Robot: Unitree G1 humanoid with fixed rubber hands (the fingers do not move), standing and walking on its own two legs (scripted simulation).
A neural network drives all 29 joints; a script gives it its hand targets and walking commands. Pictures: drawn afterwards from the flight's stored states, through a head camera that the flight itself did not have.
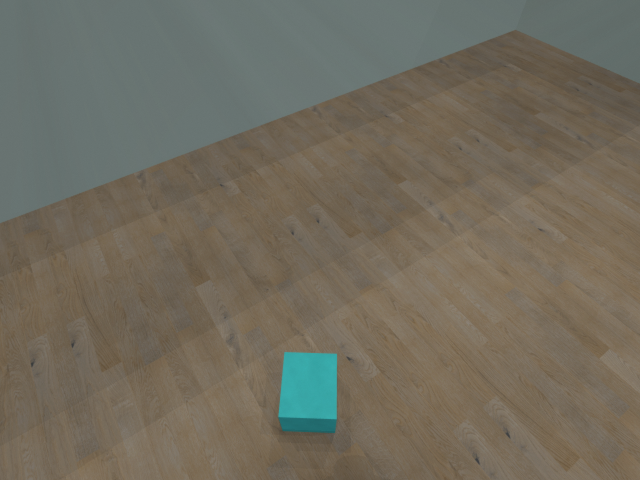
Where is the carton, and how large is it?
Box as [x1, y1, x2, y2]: [278, 352, 336, 432]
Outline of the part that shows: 284,352 278,415 282,429 293,431 334,432 336,420 336,354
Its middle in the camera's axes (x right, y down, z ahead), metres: -0.02 +0.46 +1.13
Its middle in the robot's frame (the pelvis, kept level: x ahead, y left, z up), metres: +0.43 +0.05 -0.69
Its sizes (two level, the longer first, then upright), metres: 0.178 0.154 0.152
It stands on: the floor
